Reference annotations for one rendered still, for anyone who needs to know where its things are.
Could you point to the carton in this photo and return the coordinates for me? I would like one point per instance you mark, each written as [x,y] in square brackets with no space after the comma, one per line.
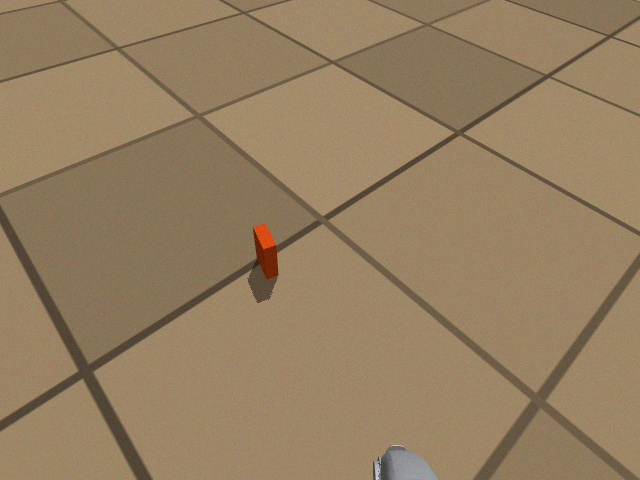
[266,250]

